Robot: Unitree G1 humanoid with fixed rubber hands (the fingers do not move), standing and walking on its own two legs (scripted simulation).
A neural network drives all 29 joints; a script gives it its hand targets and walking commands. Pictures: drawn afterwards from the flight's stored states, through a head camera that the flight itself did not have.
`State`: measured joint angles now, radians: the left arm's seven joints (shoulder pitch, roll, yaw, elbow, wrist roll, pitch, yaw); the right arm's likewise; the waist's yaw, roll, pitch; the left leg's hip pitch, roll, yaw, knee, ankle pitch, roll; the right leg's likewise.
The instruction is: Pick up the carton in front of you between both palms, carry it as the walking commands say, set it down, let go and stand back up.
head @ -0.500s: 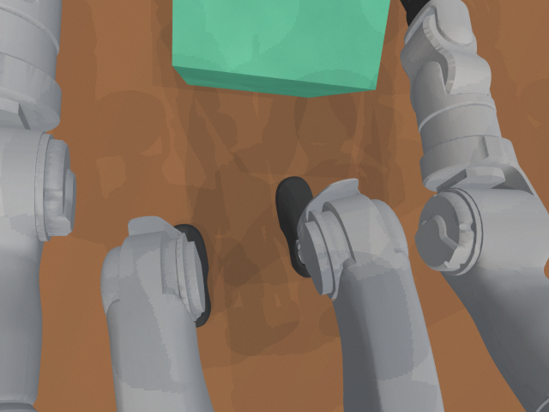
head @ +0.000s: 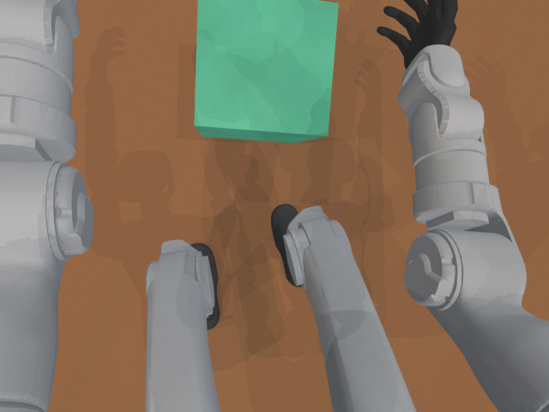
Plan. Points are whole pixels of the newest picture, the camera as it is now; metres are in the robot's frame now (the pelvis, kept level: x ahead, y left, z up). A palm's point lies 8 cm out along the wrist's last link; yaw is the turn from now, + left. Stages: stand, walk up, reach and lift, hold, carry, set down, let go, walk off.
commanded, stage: set down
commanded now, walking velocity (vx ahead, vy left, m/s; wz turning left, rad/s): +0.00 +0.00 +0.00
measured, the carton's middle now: (257, 82) +0.53 -0.09 -0.38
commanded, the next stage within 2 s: let go in 0.38 s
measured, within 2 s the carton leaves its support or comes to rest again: neither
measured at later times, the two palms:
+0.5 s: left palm out of the picture +0.60 +0.14 +0.04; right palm out of the picture +0.48 -0.25 +0.04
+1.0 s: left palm out of the picture +0.42 +0.17 +0.13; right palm out of the picture +0.34 -0.26 +0.15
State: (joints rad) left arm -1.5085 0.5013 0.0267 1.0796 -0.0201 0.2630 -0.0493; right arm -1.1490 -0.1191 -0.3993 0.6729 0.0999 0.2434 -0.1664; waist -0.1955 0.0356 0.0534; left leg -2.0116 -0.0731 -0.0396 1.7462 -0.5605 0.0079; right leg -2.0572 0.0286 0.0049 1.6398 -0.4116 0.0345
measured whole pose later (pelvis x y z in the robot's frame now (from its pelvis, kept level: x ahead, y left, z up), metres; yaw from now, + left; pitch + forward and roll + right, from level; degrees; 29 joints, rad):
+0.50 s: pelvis +0.03 +0.00 +0.13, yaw +2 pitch +47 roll -1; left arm -1.33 0.39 0.19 1.04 0.12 0.24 -0.08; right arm -0.97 -0.07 -0.45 0.62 -0.02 0.22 -0.08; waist -0.19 0.05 -0.05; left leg -1.61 -0.08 -0.06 1.19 -0.39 0.01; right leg -1.65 0.01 0.01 1.11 -0.27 0.03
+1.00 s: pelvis +0.09 -0.03 +0.23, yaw +2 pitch +23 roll +1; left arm -0.33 0.16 0.18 0.62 0.08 0.07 0.07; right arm -0.13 -0.19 -0.09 0.47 0.01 0.06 0.10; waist -0.12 -0.02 -0.03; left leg -0.80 -0.04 -0.08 0.74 -0.34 -0.02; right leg -0.87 0.03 0.01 0.72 -0.26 -0.02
